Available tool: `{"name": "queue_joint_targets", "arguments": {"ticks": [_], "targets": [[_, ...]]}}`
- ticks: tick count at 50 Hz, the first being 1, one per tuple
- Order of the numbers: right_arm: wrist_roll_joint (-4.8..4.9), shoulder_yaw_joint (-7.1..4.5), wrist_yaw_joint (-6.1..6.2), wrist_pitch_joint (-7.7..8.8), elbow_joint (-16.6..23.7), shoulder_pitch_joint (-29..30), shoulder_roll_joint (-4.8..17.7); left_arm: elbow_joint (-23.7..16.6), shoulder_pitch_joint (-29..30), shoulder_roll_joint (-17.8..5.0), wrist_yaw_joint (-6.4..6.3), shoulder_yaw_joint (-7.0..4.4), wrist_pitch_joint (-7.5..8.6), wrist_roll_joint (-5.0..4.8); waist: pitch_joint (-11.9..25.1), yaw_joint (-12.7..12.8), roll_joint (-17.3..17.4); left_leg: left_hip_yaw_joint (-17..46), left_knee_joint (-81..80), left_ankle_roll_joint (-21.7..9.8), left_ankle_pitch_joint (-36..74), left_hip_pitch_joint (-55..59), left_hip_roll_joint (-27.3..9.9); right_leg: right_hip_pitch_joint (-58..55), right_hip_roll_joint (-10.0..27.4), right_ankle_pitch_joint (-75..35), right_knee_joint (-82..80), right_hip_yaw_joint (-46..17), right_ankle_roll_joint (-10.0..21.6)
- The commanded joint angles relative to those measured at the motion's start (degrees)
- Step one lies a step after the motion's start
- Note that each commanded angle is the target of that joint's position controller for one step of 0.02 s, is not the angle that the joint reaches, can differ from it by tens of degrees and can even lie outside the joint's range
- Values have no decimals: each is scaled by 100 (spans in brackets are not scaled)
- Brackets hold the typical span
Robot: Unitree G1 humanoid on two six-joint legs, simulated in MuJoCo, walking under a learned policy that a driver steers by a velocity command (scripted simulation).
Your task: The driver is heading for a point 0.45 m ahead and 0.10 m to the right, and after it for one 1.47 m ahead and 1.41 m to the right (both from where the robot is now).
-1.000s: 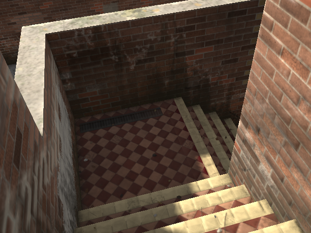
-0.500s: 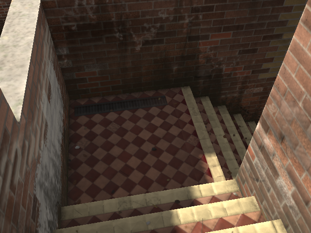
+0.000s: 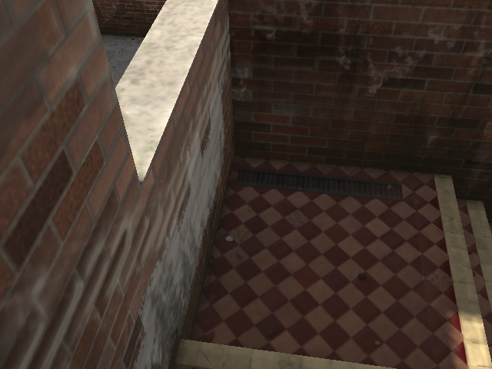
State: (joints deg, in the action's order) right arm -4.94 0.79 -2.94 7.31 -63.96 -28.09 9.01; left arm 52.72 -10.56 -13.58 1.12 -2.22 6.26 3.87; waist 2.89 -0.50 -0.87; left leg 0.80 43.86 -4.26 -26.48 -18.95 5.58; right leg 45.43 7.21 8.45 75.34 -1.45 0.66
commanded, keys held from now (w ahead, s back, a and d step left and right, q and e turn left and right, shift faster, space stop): w+e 0.42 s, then e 0.58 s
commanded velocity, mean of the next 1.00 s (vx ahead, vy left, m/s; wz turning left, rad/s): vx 0.32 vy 0.00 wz -0.35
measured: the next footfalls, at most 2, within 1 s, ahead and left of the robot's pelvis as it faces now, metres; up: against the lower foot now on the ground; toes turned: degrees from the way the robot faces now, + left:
right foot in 0.20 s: +0.23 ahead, -0.12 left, -0.20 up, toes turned -4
left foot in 0.66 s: +0.48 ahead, +0.00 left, -0.39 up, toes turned -12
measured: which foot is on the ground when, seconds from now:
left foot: down 0.00-0.22, up 0.24-0.64, down 0.66-1.00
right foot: up 0.00-0.18, down 0.20-0.68, up 0.70-1.00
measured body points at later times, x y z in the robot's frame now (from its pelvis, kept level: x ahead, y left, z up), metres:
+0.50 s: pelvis +0.25 -0.06 -0.23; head +0.26 -0.07 +0.22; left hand +0.15 +0.15 -0.37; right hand +0.34 -0.28 -0.36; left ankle +0.48 +0.09 -0.85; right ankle +0.19 -0.12 -0.90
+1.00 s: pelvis +0.42 -0.04 -0.38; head +0.43 -0.06 +0.07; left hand +0.62 +0.13 -0.50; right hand +0.38 -0.31 -0.51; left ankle +0.44 +0.01 -1.10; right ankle +0.45 -0.19 -1.00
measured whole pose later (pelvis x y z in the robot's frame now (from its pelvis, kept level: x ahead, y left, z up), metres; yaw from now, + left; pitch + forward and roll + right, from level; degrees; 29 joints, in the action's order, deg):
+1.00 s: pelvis +0.42 -0.04 -0.38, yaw -25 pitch +4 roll +1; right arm -5.1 -0.9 0.0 6.5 -50.0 -16.2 16.7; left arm 41.9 -15.9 -11.4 6.0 -0.4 1.2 3.6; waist 2.9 -0.6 1.2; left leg -15.0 38.9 -6.0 -21.4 -22.4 -0.7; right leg 50.9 4.8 1.5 73.5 1.9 -2.2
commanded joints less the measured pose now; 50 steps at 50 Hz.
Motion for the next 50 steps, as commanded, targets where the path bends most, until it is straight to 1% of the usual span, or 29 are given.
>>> {"name": "queue_joint_targets", "arguments": {"ticks": [1,3,5,6,7,8,9,10,11,12,13,14,16,17,19,22,26,31,32,33,34,35,36,37,38,40,41,45,50], "targets": [[-42,-31,143,303,373,-71,658,223,-1309,148,286,202,-112,220,-603,364,329,765,-180,-954,2110,-2780,-949,-1429,-96,-2706,-734,9,-207],[129,111,368,280,426,-402,173,-235,41,-381,248,184,-166,203,-424,-263,51,892,876,-647,500,-1590,-845,-807,40,-3972,-3473,-202,-110],[-43,62,231,133,460,-200,712,-215,46,-232,230,215,-196,51,-509,38,365,1283,788,-889,-185,-2819,-961,-2639,-350,-3538,-3238,479,-80],[-47,69,145,82,645,106,812,-222,-179,-375,228,162,-279,165,-597,232,580,1687,973,-958,7,-2813,-1242,-2702,-237,-2743,-3194,277,-48],[771,-333,562,-259,609,-241,940,-527,584,35,-96,159,-269,-575,-639,-417,-178,1309,1059,-772,1519,-1185,-1160,-2587,-459,-2448,-4764,59,-142],[659,-356,738,-449,543,-372,1041,-471,378,-9,-137,119,-208,-600,-936,-486,7,1335,1733,-845,1993,-999,-1091,-2792,-390,-2235,-5408,-37,21],[-473,37,122,-202,543,104,866,30,-1282,-705,170,32,-317,276,-752,473,631,2193,3078,-704,1263,-1510,-1572,-3599,49,-3132,-4572,154,455],[-259,-151,-190,-171,625,474,852,277,-2284,-1340,197,-403,-236,58,-530,948,-267,1692,4026,-658,1947,-1318,-1092,-4343,-310,-2142,-6073,437,627],[-212,-192,-502,-183,529,-202,728,795,-4000,-1879,166,-617,-169,132,847,1224,-1561,847,7769,-98,328,-3036,124,-7253,153,-5075,-3938,-74,1682],[39,-131,-711,-215,687,-557,337,616,-3291,-1792,318,-554,-138,108,1082,490,-1113,288,8708,108,-1727,-5199,284,-7810,856,-6176,-3591,-1413,2350],[155,-169,-619,-261,1158,47,694,553,-2956,-1671,382,-561,-157,214,931,669,-252,360,8487,241,-1263,-6093,61,-7574,1072,-5177,-3848,-2000,2406],[143,18,-416,-344,1539,133,316,599,-2135,-1275,385,-371,-163,107,56,405,-237,1104,7969,228,-112,-7050,-574,-6489,1767,-417,-4552,-3310,2241],[-145,180,-70,-406,1413,336,-23,811,-1452,413,323,225,-81,316,-1196,-193,579,1292,5220,-43,2419,-6565,-1534,-3360,1088,1087,-5035,-2757,1766],[-128,159,-122,-450,1327,197,110,990,-1475,482,221,307,30,341,-1390,-279,312,1009,4760,-79,3005,-5732,-1624,-2034,766,1098,-5173,-2492,1822],[-54,127,-260,-485,1211,738,196,889,-1396,177,95,327,317,28,-1019,-57,-61,220,3148,150,4683,-3115,-1356,419,-275,1818,-5013,-1462,1682],[-320,33,-374,-320,1360,1520,707,883,-1648,-355,-117,395,542,93,-477,54,244,493,2696,309,5463,-2561,-1134,-100,-572,873,-3805,-1512,1431],[-97,129,-140,-340,1800,1952,604,379,-1733,-416,-170,358,258,45,-300,239,-94,106,72,474,5297,-1044,-657,-362,-771,1175,-2414,-1539,1316],[15,87,-125,-384,2159,2446,536,238,-2658,-468,-58,192,-6,-280,-607,1024,-240,296,-3296,271,4257,-1672,-743,-3164,-827,-709,-1159,-3153,1442],[76,-7,-108,-335,2006,1738,590,180,-2386,-459,40,232,-72,-275,-462,621,-67,-48,-3581,103,4878,-407,-743,-2588,-940,-1048,-643,-2974,1347],[0,-194,-52,-305,1509,136,847,187,-2088,-295,317,253,-174,34,-104,-183,166,-349,-2884,-151,5679,2348,-789,-813,-1393,-1232,577,-2282,906],[269,-490,52,-241,1395,-1189,1565,-383,-1800,61,481,382,-129,-278,1017,-513,795,398,-2417,-1074,7696,5020,-1914,833,-1407,-753,2096,-1513,423],[367,-640,-154,-287,1552,-695,2134,-536,-2674,162,473,346,-125,-391,2158,-134,1829,886,-362,-2371,10344,6871,-3335,2600,-1941,4746,5069,-387,-36],[55,-668,-199,-286,1669,-337,1971,-920,-2359,-373,485,235,-197,-403,1914,-284,746,1183,-538,-2436,10037,6034,-3551,3452,-1501,4551,5611,-126,-162],[-73,-606,-126,-306,1809,352,1700,-1292,-1881,-360,386,236,-285,-382,1538,-233,332,1519,-977,-2334,8338,4791,-3739,3527,-1092,3921,5332,-416,-273],[-13,-506,-75,-316,1962,857,1366,-1395,-1672,-184,236,381,-355,-227,1125,94,-338,1240,-1247,-2056,7455,3243,-3572,3022,-713,3308,4936,-585,-338],[141,-447,58,-225,2028,1321,1298,-1547,-1709,8,280,424,-419,-205,140,721,-9,196,-1967,-1856,7546,217,-2840,1377,-501,2179,4590,-68,-443],[112,-253,199,-79,1876,1473,725,-1280,-2083,41,380,387,-475,-1,-304,808,-35,-244,-1973,-1372,6045,-622,-2175,1069,-229,695,3224,-75,-325],[-66,-235,360,38,1743,1473,1368,-1105,-1559,-127,673,185,-468,32,-96,419,378,-715,-1619,-790,4293,-1408,-1764,225,-301,-1411,1333,401,-302],[29,-576,355,-65,1621,799,2141,-1569,-303,-255,327,-30,-383,-18,66,-151,579,535,-1645,-1094,4472,1039,-2952,1143,-216,-229,-883,208,-228]]}}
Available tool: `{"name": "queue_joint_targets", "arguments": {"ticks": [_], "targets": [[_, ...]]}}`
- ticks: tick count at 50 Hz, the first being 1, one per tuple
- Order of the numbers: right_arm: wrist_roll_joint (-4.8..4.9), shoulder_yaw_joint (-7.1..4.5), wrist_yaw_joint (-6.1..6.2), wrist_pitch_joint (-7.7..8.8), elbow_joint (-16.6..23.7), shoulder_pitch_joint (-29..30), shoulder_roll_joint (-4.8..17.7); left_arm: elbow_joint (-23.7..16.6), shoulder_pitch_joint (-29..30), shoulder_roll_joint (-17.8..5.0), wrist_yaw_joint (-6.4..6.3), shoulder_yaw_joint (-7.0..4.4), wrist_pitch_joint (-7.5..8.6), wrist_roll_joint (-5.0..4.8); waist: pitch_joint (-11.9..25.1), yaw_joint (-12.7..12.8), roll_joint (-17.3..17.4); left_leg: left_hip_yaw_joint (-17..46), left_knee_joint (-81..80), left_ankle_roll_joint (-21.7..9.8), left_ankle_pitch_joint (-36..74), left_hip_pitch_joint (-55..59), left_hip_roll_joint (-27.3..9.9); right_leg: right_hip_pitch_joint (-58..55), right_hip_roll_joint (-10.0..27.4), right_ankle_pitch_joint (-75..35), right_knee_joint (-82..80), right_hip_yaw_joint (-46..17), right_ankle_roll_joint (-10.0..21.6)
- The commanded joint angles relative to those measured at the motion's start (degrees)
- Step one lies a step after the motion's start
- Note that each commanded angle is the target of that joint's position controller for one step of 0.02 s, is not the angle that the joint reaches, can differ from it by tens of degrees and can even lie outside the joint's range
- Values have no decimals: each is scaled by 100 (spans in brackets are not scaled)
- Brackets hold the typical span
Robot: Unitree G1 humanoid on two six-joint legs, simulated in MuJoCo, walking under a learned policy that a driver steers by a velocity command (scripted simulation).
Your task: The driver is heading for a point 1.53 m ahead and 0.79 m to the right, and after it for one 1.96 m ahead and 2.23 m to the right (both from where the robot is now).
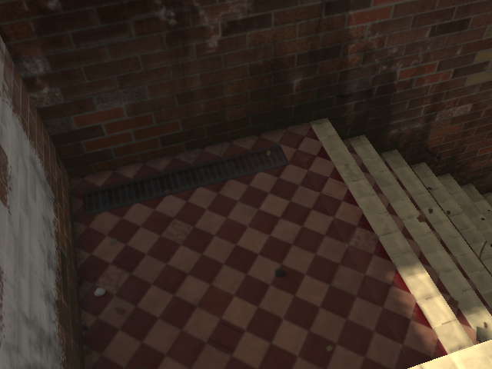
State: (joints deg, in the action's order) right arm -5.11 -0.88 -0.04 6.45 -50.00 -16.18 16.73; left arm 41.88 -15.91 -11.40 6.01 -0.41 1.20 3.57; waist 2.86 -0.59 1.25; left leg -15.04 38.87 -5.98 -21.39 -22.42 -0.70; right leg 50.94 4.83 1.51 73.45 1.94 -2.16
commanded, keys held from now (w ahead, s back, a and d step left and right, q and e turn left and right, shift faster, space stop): e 0.98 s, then no key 0.02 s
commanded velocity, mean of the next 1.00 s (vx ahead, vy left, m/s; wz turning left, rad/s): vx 0.01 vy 0.00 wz -0.59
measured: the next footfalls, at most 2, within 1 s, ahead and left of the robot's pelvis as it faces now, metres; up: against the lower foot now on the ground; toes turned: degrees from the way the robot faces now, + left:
right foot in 0.26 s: +0.08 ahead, -0.16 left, +0.00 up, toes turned -17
left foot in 0.76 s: +0.06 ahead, +0.14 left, +0.00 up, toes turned -31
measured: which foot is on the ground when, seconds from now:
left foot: down 0.00-0.24, up 0.26-0.74, down 0.76-1.00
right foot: up 0.00-0.24, down 0.26-0.78, up 0.80-1.00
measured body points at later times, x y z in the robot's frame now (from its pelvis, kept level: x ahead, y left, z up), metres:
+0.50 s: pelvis +0.06 -0.06 +0.01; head +0.07 -0.08 +0.46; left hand +0.18 +0.20 -0.11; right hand +0.13 -0.36 -0.09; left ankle +0.11 +0.09 -0.60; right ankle +0.05 -0.14 -0.72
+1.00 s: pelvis +0.05 +0.04 +0.00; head +0.07 +0.03 +0.45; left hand +0.33 +0.18 -0.10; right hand -0.04 -0.24 -0.11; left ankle +0.03 +0.16 -0.72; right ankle +0.05 -0.08 -0.60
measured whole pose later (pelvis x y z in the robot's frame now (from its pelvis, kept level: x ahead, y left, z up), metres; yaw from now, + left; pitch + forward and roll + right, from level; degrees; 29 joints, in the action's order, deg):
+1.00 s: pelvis +0.05 +0.04 +0.00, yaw -33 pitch +5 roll +1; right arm -0.8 -1.1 -1.0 3.6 -40.9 -18.8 17.4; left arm 37.9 -12.4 -18.8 7.1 -3.8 2.9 4.7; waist 3.8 -2.9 -1.8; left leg -5.3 37.8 -3.5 -27.4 -16.0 2.1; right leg 51.9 1.1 13.5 80.3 1.8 -5.2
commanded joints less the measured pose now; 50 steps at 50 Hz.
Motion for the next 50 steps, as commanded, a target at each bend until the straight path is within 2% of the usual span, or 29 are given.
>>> {"name": "queue_joint_targets", "arguments": {"ticks": [1,2,5,9,11,12,13,14,15,16,18,19,20,21,24,28,32,33,35,37,38,39,40,41,42,44,45,47,50], "targets": [[-105,-472,93,-27,207,-525,1403,-460,75,-294,-272,-156,134,141,312,-166,535,2565,-965,-1186,4060,2121,-2691,1039,123,401,-334,-428,39],[112,-506,168,-157,144,-903,1171,-574,570,-322,-322,-137,165,16,75,-549,99,2584,-1258,-1347,3676,2686,-2734,1594,120,1040,-1348,-287,-17],[264,-536,264,-352,244,-946,868,-496,532,-120,-407,-48,-9,69,-35,-704,269,2627,-1767,-1679,2419,2546,-2761,951,13,1507,-1779,-22,-73],[97,-704,287,-241,672,46,949,-235,326,-372,-322,-209,76,159,80,-411,106,1283,-1644,-946,1545,1307,-2061,-1317,-190,1640,-2189,598,94],[106,-853,291,-133,762,392,1124,-82,-101,-349,-236,-314,217,33,134,-139,24,649,-1177,-606,880,800,-1811,-2667,-389,1281,-2949,853,233],[167,-856,218,-73,732,481,1001,156,-592,-561,-270,-454,362,-108,217,201,-334,515,-484,-318,164,229,-1677,-3928,-464,382,-3956,585,346],[228,-803,153,-46,823,447,566,333,-1288,-940,-426,-640,459,-47,664,559,-1269,-32,1420,184,-1062,-1099,-978,-5697,129,-1742,-4363,-433,778],[130,-622,115,39,1312,143,60,28,-1850,-1863,-478,-806,471,50,1987,454,-1523,963,2840,615,-2904,-2503,-217,-7551,1783,-3773,-4371,-3169,2279],[412,-512,167,5,1659,819,-2,326,-2604,-1657,-295,-794,468,283,1371,997,-448,2180,2709,738,-2689,-3575,166,-7389,2042,-3190,-4667,-3789,2567],[525,-434,200,24,1789,1117,54,458,-2197,-1460,-181,-779,474,157,368,927,-432,2270,2878,839,-2410,-4217,78,-6736,1983,-2476,-4691,-3489,2516],[210,-597,223,-28,1302,19,793,147,-796,-1099,-89,-718,403,-319,371,31,-257,2101,3397,791,-1613,-2890,-326,-4504,1430,-1936,-4605,-2276,2244],[164,-589,187,-78,1135,-477,761,0,-584,-1254,-102,-745,365,-258,76,-217,-540,1868,4073,784,-1028,-2050,-153,-3080,1224,-1847,-4688,-2025,2193],[203,-451,59,-182,961,-766,580,15,-299,-1206,-155,-682,355,-38,17,-381,-359,1831,4648,700,-121,-1654,-52,-2346,974,-1738,-4724,-1805,1982],[233,-384,-62,-258,940,-792,493,-8,-164,-1203,-209,-643,392,39,58,-420,-320,1749,4875,693,297,-1520,31,-2031,828,-1574,-4784,-1709,1913],[148,-340,-336,-308,1022,-730,466,125,-156,-1085,-370,-506,567,-90,35,-348,-443,1668,4131,665,1365,-936,12,-1798,403,-948,-4674,-1329,1620],[145,-306,-229,-264,1478,-76,578,267,-810,-1274,-460,-531,595,56,194,200,-838,1760,3959,885,686,-1246,27,-2650,751,-1578,-3978,-1976,1860],[257,-203,-3,-389,1750,133,471,146,-1141,-1302,-465,-475,597,-16,473,543,-1002,2044,4269,1104,-819,-1535,178,-3279,1214,-2646,-3354,-3214,2128],[296,-174,32,-424,1951,528,370,61,-1148,-1377,-459,-461,587,-214,474,607,-923,1906,3169,1195,-1189,-1680,240,-3488,1008,-2442,-3563,-3262,2156],[311,-81,-17,-488,1828,178,169,-209,-506,-1526,-467,-438,516,-173,427,323,-1043,1684,2003,1262,-693,-776,346,-2906,663,-2008,-3669,-3221,1962],[476,-143,-116,-447,1443,-954,246,-405,183,-1685,-381,-446,295,-136,395,-278,-877,1276,603,1181,398,1173,694,-1733,341,-1782,-3730,-2934,1982],[522,-220,-142,-418,1235,-1570,438,-450,290,-1724,-307,-468,174,-77,361,-496,-699,1192,-212,1067,1201,2311,786,-1138,147,-1417,-3646,-2597,1938],[402,-427,-96,-302,945,-1995,1126,-590,-131,-1167,-203,-378,81,72,801,-217,308,2214,-164,270,4554,3712,69,-310,-635,30,-2443,-1550,1170],[183,-614,-108,-217,898,-1971,1535,-787,-486,-590,-135,-209,48,-60,604,-83,880,3850,-329,-1225,7045,3976,-1492,1215,-1299,3006,-1311,-739,392],[-92,-613,-194,-225,1193,-1606,1492,-939,-38,-1230,-190,-430,131,-281,-275,-508,189,4402,-505,-1773,7674,3562,-2407,2403,-1292,3720,37,-745,-121],[-3,-530,-256,-180,1286,-1105,1362,-946,239,-1215,-202,-469,234,-204,-366,-266,211,4444,-719,-1695,6462,2651,-2570,2407,-702,3432,1079,-738,-323],[533,-303,-291,-209,1679,438,650,-677,35,-1291,-181,-540,247,59,-424,349,145,3354,-1013,-834,4345,831,-1644,1288,-413,2511,1380,-594,-378],[599,-281,-232,-213,1799,799,695,-723,68,-1079,-110,-440,250,210,-253,400,318,2952,-1090,-796,3527,186,-1238,715,-432,2179,1591,-276,-439],[470,-196,-105,-178,1702,953,715,-705,168,-876,64,-340,230,257,-178,278,113,2319,-1409,-805,2034,-385,-857,-70,-319,1127,1418,-156,-338],[446,-69,-32,-54,1483,742,768,-737,357,-861,264,-311,259,28,-91,122,149,2064,-1331,-456,1598,17,-846,-684,-64,823,1,-196,-288]]}}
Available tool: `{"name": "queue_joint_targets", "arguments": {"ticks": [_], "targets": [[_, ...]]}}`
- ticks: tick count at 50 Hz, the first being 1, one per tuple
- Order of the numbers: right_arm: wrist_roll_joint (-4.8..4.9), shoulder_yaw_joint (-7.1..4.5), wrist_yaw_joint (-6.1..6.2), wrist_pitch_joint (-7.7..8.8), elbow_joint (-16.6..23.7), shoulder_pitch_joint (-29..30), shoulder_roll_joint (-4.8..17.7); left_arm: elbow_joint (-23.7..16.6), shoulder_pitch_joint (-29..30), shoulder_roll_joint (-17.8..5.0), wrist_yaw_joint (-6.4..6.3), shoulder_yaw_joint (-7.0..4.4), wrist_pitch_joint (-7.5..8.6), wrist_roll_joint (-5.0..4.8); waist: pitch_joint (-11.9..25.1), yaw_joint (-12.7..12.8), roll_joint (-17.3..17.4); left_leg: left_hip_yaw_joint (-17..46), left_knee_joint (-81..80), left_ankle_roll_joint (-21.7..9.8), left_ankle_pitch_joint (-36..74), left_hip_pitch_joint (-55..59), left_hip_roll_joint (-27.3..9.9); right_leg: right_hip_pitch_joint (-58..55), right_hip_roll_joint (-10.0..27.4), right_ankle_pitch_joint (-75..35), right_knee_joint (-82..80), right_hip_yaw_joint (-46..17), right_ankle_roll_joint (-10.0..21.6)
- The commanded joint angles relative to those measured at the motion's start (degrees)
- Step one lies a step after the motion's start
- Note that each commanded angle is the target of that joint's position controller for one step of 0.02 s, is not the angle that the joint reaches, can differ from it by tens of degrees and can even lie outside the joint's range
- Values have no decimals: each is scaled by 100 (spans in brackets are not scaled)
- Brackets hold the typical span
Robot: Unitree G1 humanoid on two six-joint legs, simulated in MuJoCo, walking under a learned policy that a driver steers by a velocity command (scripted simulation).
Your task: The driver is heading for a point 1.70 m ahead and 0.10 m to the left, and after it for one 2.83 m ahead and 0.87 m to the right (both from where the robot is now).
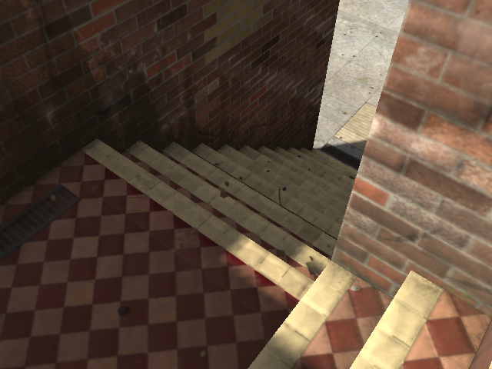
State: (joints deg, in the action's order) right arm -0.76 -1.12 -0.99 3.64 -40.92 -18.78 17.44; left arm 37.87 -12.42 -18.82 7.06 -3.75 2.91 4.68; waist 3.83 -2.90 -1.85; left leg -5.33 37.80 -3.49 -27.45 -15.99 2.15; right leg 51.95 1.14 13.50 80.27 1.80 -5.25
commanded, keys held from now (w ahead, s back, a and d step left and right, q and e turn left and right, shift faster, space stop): no key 0.26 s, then w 0.74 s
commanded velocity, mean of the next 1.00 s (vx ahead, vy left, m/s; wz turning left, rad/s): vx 0.26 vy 0.00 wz -0.13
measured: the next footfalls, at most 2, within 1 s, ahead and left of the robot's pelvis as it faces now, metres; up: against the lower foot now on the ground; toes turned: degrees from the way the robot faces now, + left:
right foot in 0.12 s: +0.07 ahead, -0.12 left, +0.00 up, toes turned -6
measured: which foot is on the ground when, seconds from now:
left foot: down 0.00-0.56, up 0.58-1.00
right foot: up 0.00-0.10, down 0.12-1.00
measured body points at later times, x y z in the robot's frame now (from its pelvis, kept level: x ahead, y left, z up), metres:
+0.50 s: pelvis +0.03 -0.01 +0.00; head +0.04 -0.02 +0.45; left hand +0.22 +0.21 -0.09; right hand +0.09 -0.30 -0.12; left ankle -0.09 +0.09 -0.71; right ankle +0.03 -0.11 -0.71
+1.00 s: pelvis +0.15 +0.05 -0.09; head +0.13 +0.07 +0.35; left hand +0.15 +0.33 -0.24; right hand +0.34 -0.21 -0.17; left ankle +0.21 +0.16 -0.84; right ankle +0.04 -0.11 -0.71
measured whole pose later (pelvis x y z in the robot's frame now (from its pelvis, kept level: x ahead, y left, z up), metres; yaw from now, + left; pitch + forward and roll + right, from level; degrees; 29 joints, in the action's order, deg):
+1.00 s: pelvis +0.15 +0.05 -0.09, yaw -4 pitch -2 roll -5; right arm -0.1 -1.1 -2.5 -1.8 -44.0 -3.9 15.9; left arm 53.4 -22.0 -16.0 -3.1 -4.4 -0.9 1.9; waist 0.8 4.9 3.1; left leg 3.9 28.5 0.1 13.5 -16.3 -5.7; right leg 19.0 0.6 48.2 69.9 2.0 -2.5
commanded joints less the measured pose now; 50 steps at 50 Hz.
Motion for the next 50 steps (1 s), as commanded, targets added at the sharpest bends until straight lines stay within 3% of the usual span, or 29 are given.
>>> {"name": "queue_joint_targets", "arguments": {"ticks": [1,4,6,7,8,9,10,11,14,16,20,23,25,27,29,30,31,32,33,35,36,37,38,40,42,43,47,49,50], "targets": [[42,-39,46,249,572,1038,730,-414,161,-140,161,27,103,-143,-156,282,503,1066,-1110,-616,2231,-398,-1155,-958,294,-109,-1255,-138,17],[158,-137,-106,254,528,966,1006,-528,381,-139,28,65,147,-187,-253,193,727,1371,-826,-688,2776,168,-1363,-1614,122,450,-2958,156,27],[178,-193,-303,206,589,1374,1076,-177,-360,-5,-50,126,263,-323,-114,628,388,1148,-320,-425,3646,-38,-1129,-3087,-36,-1465,-4309,282,222],[-22,-290,-334,168,586,648,1063,-186,-346,-435,-155,34,333,-305,682,173,-235,636,272,43,3390,82,-621,-4207,272,-3669,-4207,-341,735],[-107,-194,-310,217,503,-123,701,-342,59,-470,-87,78,317,-310,1457,-274,-599,820,363,604,1909,-159,-564,-4959,799,-4558,-4028,-1153,1415],[-43,-125,-295,231,505,225,640,-541,597,-182,0,160,258,-295,851,-230,-342,700,92,941,1214,22,-636,-3985,860,-4059,-4011,-1293,1434],[64,-201,-276,224,570,659,875,-538,610,-277,24,146,195,-273,347,-90,161,620,-157,869,1440,324,-526,-3146,738,-3283,-4222,-1068,1224],[78,-220,-276,233,512,748,929,-538,508,-371,18,108,137,-298,236,4,313,716,-222,661,1691,568,-517,-2866,654,-2620,-4343,-932,1035],[23,-77,-349,223,219,654,559,-457,328,-214,-2,177,3,-331,-142,39,256,942,-954,143,1305,1007,-658,-2558,459,-990,-4561,-657,689],[43,-153,-336,193,76,723,730,-473,410,-230,-65,148,-3,-286,-430,91,224,1104,-1406,-284,241,827,-788,-2569,262,-352,-4399,-360,568],[-12,-290,-161,248,-61,673,943,-661,778,-177,-147,139,154,-186,-698,-34,287,1485,-1700,-1037,-548,746,-1185,-2278,-19,22,-3770,15,723],[-83,-317,-99,345,-142,616,914,-823,818,11,-142,152,291,-160,-647,-45,128,1479,-1374,-1160,-522,696,-1110,-2462,-170,72,-3756,41,975],[-115,-336,-100,382,-50,721,898,-847,685,-61,-117,140,305,-164,-464,-5,93,1192,-909,-1069,225,635,-829,-2846,-193,-700,-3802,6,1114],[-164,-325,-127,433,-77,419,818,-767,339,-235,-113,106,298,-247,14,45,-146,728,-274,-589,788,338,-321,-3903,63,-1819,-4084,-595,1508],[-285,-263,-140,394,12,426,662,-555,-538,-728,-171,-99,262,-211,237,492,-433,480,966,97,391,-910,63,-5336,784,-2244,-4530,-1872,2313],[-275,-237,-152,366,85,606,634,-408,-1216,-778,-196,-178,230,-238,297,885,-545,460,2198,330,-296,-1461,96,-5651,1303,-2314,-4881,-2627,2707],[13,-276,-190,-161,103,879,632,65,-1466,-867,-615,-203,-23,-578,696,870,-292,303,2672,132,-1106,-2482,-84,-6309,1805,-2355,-5025,-3019,2328],[-19,-207,-185,-371,318,1208,516,98,-1665,-827,-728,-176,-101,-566,306,1074,-65,615,3081,171,-1116,-2796,-204,-6079,1825,-2416,-5112,-3152,2253],[0,-151,-184,-450,384,1331,329,211,-1533,-741,-767,-143,-139,-477,-21,986,-76,800,3145,206,-787,-2880,-344,-5651,1782,-2233,-5251,-2998,2105],[-13,-110,-203,-455,307,1179,282,275,-851,-613,-786,-122,-168,-407,-454,580,-247,736,2563,399,76,-1906,-416,-4200,1487,-1835,-5807,-2177,1783],[-16,-188,-162,-434,149,1134,467,412,-754,-551,-755,-144,-142,-354,-601,507,-188,1117,2491,459,1654,-1616,-383,-3658,1305,-1709,-5418,-1636,1759],[-66,-157,-138,-456,29,912,472,537,-600,-518,-770,-139,-146,-379,-461,348,-362,978,2459,485,2057,-1233,-244,-3400,1148,-2128,-5287,-1236,1664],[-37,-142,-167,-472,-62,820,372,632,-507,-289,-754,-87,-160,-467,-333,194,-151,868,1875,548,3110,-588,-149,-2834,828,-1872,-4968,-551,1451],[-112,-107,-202,-522,53,1287,303,870,-452,-275,-844,-100,-139,-550,-81,291,-311,1194,1765,544,4140,-744,-191,-3042,875,-358,-4440,-846,1405],[-128,-39,-150,-582,175,1566,191,1070,-350,-299,-914,-113,-158,-543,-222,268,-312,1374,1317,572,4432,-851,-396,-2841,1038,801,-4022,-1312,1364],[-161,-31,-175,-560,163,1684,209,1118,-364,-398,-921,-155,-180,-449,-418,340,-263,1271,962,496,4340,-827,-402,-2729,935,1013,-3736,-1280,1346],[115,-50,-176,-498,99,1992,140,1277,-760,-459,-995,-191,-253,-254,-908,737,-324,859,-463,434,4031,79,-612,-2117,809,1141,-3276,-1137,1263],[142,-121,-119,-546,-280,1233,208,1323,-678,-459,-1087,-210,-397,-243,-973,485,-230,528,-1353,346,4165,967,-692,-1837,545,677,-2293,-859,1306],[69,-176,-86,-550,-652,324,247,1320,-568,-450,-1127,-217,-445,-250,-823,33,175,271,-1967,233,4261,1776,-699,-1606,299,425,-1171,-553,1345]]}}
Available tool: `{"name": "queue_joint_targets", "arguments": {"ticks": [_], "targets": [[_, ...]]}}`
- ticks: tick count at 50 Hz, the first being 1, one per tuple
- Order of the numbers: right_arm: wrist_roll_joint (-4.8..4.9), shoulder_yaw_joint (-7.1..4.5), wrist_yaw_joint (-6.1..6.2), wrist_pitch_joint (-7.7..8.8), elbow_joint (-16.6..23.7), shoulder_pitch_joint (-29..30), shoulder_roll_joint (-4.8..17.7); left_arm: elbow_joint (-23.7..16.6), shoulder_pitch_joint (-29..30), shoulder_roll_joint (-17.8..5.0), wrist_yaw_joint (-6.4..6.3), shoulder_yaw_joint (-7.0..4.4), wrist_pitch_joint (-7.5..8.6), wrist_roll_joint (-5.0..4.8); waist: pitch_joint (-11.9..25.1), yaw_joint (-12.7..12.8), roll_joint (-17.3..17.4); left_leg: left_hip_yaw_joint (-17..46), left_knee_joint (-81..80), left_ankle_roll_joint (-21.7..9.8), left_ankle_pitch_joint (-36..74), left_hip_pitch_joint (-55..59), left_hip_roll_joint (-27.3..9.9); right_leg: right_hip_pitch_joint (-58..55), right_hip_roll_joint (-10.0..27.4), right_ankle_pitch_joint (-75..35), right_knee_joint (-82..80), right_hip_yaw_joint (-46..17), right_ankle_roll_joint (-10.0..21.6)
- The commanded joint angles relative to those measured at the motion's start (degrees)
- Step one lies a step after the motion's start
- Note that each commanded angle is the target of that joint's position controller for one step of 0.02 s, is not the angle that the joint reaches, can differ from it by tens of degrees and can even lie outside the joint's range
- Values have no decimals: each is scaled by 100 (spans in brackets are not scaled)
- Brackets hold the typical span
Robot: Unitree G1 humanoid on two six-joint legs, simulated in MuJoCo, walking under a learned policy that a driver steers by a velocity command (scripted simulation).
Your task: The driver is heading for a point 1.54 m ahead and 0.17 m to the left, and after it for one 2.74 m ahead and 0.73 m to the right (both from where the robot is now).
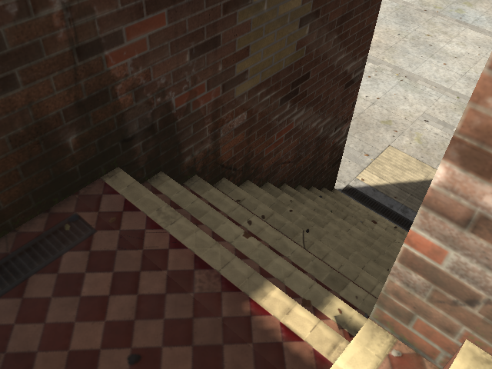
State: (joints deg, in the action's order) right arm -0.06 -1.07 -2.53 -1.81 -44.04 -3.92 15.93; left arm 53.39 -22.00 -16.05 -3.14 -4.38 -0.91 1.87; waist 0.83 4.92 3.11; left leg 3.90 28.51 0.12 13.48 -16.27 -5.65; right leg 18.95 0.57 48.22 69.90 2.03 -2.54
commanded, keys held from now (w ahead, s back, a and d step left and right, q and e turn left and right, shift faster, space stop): w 0.74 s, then no key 0.26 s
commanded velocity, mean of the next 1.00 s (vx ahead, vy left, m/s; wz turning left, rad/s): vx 0.44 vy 0.00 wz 0.00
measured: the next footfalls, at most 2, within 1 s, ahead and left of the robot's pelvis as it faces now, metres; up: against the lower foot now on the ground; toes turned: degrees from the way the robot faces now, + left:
left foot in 0.02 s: +0.06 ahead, +0.12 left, -0.20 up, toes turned +2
right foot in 0.50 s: +0.34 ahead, -0.05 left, -0.19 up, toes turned -4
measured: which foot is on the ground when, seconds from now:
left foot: up 0.00-0.00, down 0.02-0.52, up 0.54-0.92, down 0.94-1.00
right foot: down 0.00-0.02, up 0.04-0.48, down 0.50-0.94, up 0.96-1.00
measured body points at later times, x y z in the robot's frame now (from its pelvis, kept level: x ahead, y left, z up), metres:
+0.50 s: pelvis +0.22 +0.06 -0.11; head +0.20 +0.05 +0.34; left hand +0.39 +0.29 -0.22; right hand +0.09 -0.16 -0.26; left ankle +0.03 +0.12 -0.80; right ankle +0.30 -0.05 -0.81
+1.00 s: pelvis +0.51 +0.13 -0.26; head +0.52 +0.17 +0.19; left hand +0.47 +0.39 -0.43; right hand +0.56 -0.13 -0.39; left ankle +0.56 +0.22 -1.01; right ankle +0.35 -0.04 -0.74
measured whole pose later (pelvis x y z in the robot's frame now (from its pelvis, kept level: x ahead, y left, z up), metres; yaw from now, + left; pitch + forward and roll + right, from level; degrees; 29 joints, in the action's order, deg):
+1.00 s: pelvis +0.51 +0.13 -0.26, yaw -2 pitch -1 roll -3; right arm -0.9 -2.0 -1.9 3.8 -60.0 -13.0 12.8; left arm 60.3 -21.5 -13.2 -4.7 -3.8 2.2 0.1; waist -2.5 3.1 -1.2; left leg -0.3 22.7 -2.0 -7.6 -14.6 -1.7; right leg 24.8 -0.5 50.6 102.6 -4.3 3.2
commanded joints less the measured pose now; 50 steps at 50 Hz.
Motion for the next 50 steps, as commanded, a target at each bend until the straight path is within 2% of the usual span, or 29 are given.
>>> {"name": "queue_joint_targets", "arguments": {"ticks": [1,2,3,4,5,6,7,9,10,12,15,17,20,24,25,26,27,28,30,32,33,36,41,44,46,47,48,49,50], "targets": [[-96,-265,79,15,-805,-2234,468,-200,414,-651,-140,-162,-51,53,-261,-1294,587,-883,-1233,-218,87,2702,162,2022,22,-2776,1441,-237,1069],[-87,-255,34,44,-1195,-3034,437,-156,376,-175,-56,-108,-57,86,163,-1566,1723,-439,22,-428,693,3407,-227,3220,-782,150,4403,139,970],[-95,-136,-107,130,-1179,-3030,639,-498,243,362,21,28,12,-68,178,-993,2275,-89,2215,-33,2252,3495,-517,4848,-940,399,6371,-243,909],[101,-243,-165,126,-1168,-3137,797,-598,152,192,28,44,149,-159,690,-956,2250,573,1796,182,1847,3808,-954,5649,-686,-266,6229,-386,893],[126,-416,-61,152,-1080,-3228,1143,-593,462,-105,40,26,228,-78,885,-1169,1929,2549,43,-508,-2212,3677,-1838,6328,-640,-1002,5959,-313,677],[116,-294,50,129,-1144,-2610,715,-554,1411,-273,29,35,162,172,-481,-1122,772,3014,-1045,-307,-5061,2336,-1605,6728,-359,-1642,5745,-204,546],[51,-265,172,225,-1122,-2310,732,-599,1446,-357,81,11,106,171,-843,-911,1272,3583,-1298,-456,-5163,1634,-1837,6474,-109,-1919,5365,-358,495],[-141,-102,223,369,-1135,-1646,414,-411,1343,-170,176,132,-59,39,-1592,-153,59,2376,-1273,-612,-5435,-126,-1400,5412,170,-3311,3698,-910,464],[-136,-102,251,404,-1187,-1439,417,-303,1408,-68,210,161,-91,10,-1570,-170,452,2326,-1579,-757,-5782,-653,-1309,5036,87,-3283,3428,-554,367],[93,55,298,662,-1146,-1153,184,-412,1900,-113,337,175,30,-9,-1811,1,-146,1203,-1701,-990,-4146,-2139,-693,3141,182,-5278,563,-320,142],[345,79,249,655,-1566,-1805,188,-182,1779,193,350,280,-35,-53,-1190,-182,266,429,-1565,-843,-2430,-1463,-487,1354,188,-6393,-882,-148,303],[87,35,240,523,-1739,-2491,316,37,1866,-128,366,218,-126,-113,-1285,-329,69,540,-1344,-1048,-1339,196,-631,2078,107,-5879,-1091,-230,480],[-159,82,302,491,-1965,-3394,242,-150,2771,-28,347,273,-15,-84,-1622,-787,-137,564,-1140,-1221,232,1825,-817,2635,34,-4473,-1747,43,628],[-210,-28,338,399,-1782,-2762,511,440,1349,-50,288,257,341,-49,-684,-150,111,-52,936,-846,3418,1767,-487,120,-506,-3303,-2848,393,1158],[-130,-149,324,387,-1666,-2307,824,868,91,-195,296,169,363,-61,-209,373,97,-154,2228,-715,3198,660,-317,-1665,-472,-3861,-3257,183,1328],[-67,-97,229,495,-1510,-2344,389,1055,-674,-801,270,-42,388,-32,420,586,-901,-310,4488,-468,-342,-881,324,-3272,702,-4338,-3601,-1577,2059],[-24,5,206,563,-1393,-2504,-187,1136,-797,-758,348,-14,377,-135,910,358,-1626,-89,5706,-282,-4809,-2600,1023,-4049,1880,-4658,-4257,-3637,2681],[-24,-133,230,611,-1241,-2003,303,1105,-567,-570,436,22,398,-93,303,353,-973,496,5234,-412,-4451,-2953,677,-3117,1649,-3709,-4437,-3364,2539],[84,-236,217,577,-1083,-1722,399,914,372,-350,433,24,422,168,-557,-262,-123,900,3826,-479,-3680,-2440,409,-1253,1580,-2992,-4532,-2721,2095],[-151,-274,182,382,-924,-1453,264,869,779,-307,322,-14,508,248,-639,-437,-137,906,3265,-451,-2326,-1735,366,-34,1391,-2701,-4234,-2152,1795],[-295,-272,162,303,-775,-1370,130,995,669,-218,256,4,540,104,-549,-600,-397,805,2879,-457,-1773,-1503,345,359,1252,-2131,-4076,-2091,1662],[-146,-238,137,178,-733,-1559,-9,902,792,-134,205,-15,626,9,-505,-925,-1072,249,2229,-319,-6,-494,537,1573,844,-2077,-3834,-1188,1349],[-58,-209,231,332,-860,-778,171,697,117,-259,-5,7,659,28,-916,-443,-578,-93,1006,-140,603,-756,510,1115,826,-1764,-2406,-1026,996],[98,-202,222,545,-1058,-857,254,745,-278,-351,-195,-6,450,232,-855,-218,-604,-227,-931,-130,1406,-30,32,261,647,-2544,-1271,-932,957],[17,-337,192,501,-1834,-2561,603,768,-342,-386,-208,-11,298,107,-397,-915,-413,-430,-2182,-269,1891,1650,-77,174,391,-3971,816,-576,954],[-15,-405,135,491,-2034,-2964,871,767,-633,-136,-138,-47,301,13,32,-1035,568,-50,-1896,-268,2821,2679,-452,893,-381,-927,2743,-244,826],[-258,-332,-9,589,-2128,-3089,1129,641,-1439,199,-134,-41,321,-345,250,-443,1356,103,623,-93,7601,3864,-1066,2452,-667,1028,4404,-300,652],[-140,-346,-6,549,-2194,-3347,1037,580,-1214,213,-208,45,321,-410,581,-671,1493,582,889,-384,7458,4523,-1505,3848,-509,612,4768,-318,723],[-59,-205,25,453,-2099,-3312,591,513,-839,210,-196,102,293,-308,797,-755,881,774,593,-604,5699,3996,-1555,4110,-301,50,4916,-392,774]]}}
Keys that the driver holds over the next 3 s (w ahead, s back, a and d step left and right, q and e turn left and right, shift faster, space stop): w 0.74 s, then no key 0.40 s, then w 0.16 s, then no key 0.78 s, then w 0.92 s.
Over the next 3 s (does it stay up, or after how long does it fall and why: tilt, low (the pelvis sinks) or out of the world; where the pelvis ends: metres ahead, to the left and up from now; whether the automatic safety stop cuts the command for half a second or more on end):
stays up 0.97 0.18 -0.27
